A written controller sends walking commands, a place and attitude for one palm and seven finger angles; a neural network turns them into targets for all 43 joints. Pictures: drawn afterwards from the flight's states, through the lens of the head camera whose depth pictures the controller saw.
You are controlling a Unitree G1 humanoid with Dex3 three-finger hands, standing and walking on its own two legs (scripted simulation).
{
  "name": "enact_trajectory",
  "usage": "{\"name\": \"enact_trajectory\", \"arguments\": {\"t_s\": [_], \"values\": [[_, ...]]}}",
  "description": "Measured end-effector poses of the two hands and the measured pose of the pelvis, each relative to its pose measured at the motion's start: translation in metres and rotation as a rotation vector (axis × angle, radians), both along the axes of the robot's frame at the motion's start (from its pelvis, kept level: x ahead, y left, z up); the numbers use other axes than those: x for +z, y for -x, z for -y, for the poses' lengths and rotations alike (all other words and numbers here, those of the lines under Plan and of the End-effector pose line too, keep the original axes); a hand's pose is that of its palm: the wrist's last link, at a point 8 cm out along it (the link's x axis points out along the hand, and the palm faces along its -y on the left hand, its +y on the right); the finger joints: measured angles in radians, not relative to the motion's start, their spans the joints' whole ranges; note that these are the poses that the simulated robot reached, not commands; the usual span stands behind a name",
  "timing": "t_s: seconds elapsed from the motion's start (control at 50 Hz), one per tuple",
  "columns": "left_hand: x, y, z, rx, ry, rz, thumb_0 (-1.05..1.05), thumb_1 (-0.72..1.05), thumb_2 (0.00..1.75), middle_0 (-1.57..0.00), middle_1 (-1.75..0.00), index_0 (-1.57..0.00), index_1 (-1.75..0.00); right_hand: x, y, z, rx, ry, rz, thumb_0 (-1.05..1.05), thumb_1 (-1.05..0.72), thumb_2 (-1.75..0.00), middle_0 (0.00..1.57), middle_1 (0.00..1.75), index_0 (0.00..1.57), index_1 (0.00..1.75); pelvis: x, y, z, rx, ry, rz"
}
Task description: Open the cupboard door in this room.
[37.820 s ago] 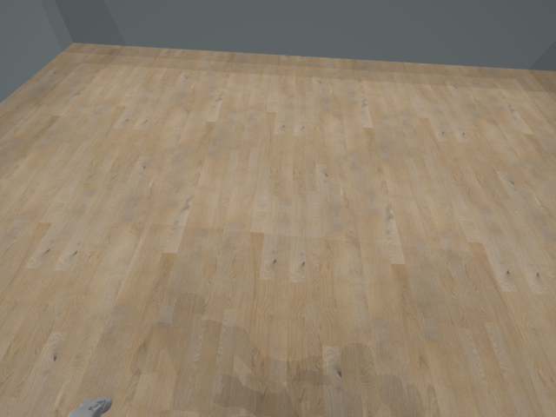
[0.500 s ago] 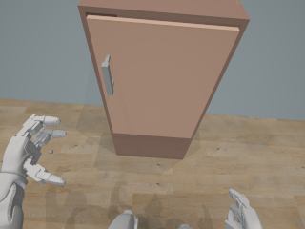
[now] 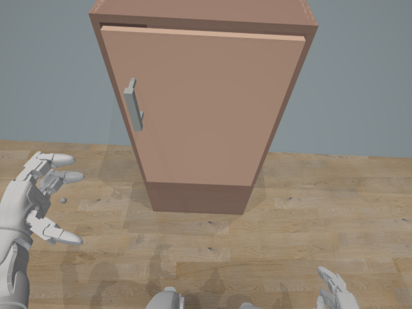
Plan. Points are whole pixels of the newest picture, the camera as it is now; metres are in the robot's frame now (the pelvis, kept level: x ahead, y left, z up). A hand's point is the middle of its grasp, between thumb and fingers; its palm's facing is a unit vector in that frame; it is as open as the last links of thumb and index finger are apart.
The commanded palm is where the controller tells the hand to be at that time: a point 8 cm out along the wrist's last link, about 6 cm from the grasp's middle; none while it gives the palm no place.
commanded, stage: raise the hand with hooked fingers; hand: left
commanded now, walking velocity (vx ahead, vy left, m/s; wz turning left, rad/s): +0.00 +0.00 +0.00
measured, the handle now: (135, 105) +0.55 +0.20 +0.04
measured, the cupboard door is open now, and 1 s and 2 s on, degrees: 0 0 0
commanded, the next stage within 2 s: move the hooked fingers beside the handle in 0.12 s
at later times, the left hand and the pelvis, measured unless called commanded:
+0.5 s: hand (73, 184) +0.32 +0.26 +0.06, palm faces +0.02 -1.00 -0.03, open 14.0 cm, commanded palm +0.30 +0.32 +0.06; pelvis +0.00 -0.01 -0.01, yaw +0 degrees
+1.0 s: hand (89, 155) +0.39 +0.26 +0.05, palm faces -0.01 -1.00 +0.00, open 14.0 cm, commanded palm +0.37 +0.31 +0.05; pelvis +0.00 +0.01 -0.01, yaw -1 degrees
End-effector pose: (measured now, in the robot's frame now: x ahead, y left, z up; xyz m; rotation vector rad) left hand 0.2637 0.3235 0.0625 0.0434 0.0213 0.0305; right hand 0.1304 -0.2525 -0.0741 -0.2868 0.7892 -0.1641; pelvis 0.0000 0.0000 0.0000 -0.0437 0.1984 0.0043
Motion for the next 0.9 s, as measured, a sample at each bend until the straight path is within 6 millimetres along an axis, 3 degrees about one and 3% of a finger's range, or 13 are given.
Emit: {"name": "enact_trajectory", "arguments": {"t_s": [0.34, 0.64, 0.76, 0.9], "values": [[0.000, -0.002, 0.005, 0.016, 0.007, -0.003, -0.02, -0.50, 0.30, -0.30, -1.20, -0.30, -1.20, -0.005, -0.009, 0.008, 0.015, -0.013, 0.019, 0.01, -0.90, -0.90, 0.20, 0.30, 0.20, 0.30, -0.002, 0.001, 0.013, 0.004, -0.008, 0.001], [-0.002, -0.054, 0.000, -0.006, 0.030, -0.004, -0.02, -0.50, 0.30, -0.30, -1.20, -0.30, -1.20, -0.013, 0.018, 0.020, -0.051, 0.014, -0.077, 0.01, -0.90, -0.90, 0.20, 0.30, 0.20, 0.30, -0.006, 0.000, 0.011, -0.012, -0.006, -0.032], [-0.007, -0.068, -0.006, -0.006, 0.033, -0.007, -0.02, -0.50, 0.30, -0.30, -1.20, -0.30, -1.20, -0.018, 0.034, 0.019, -0.073, 0.026, -0.141, 0.01, -0.90, -0.90, 0.20, 0.30, 0.20, 0.30, -0.008, -0.002, 0.006, -0.015, 0.000, -0.052], [-0.012, -0.091, 0.000, -0.036, 0.046, 0.001, -0.02, -0.50, 0.30, -0.30, -1.20, -0.30, -1.20, -0.022, 0.045, 0.013, -0.091, 0.036, -0.200, 0.01, -0.90, -0.90, 0.20, 0.30, 0.20, 0.30, -0.011, -0.002, -0.002, -0.015, 0.007, -0.069]]}}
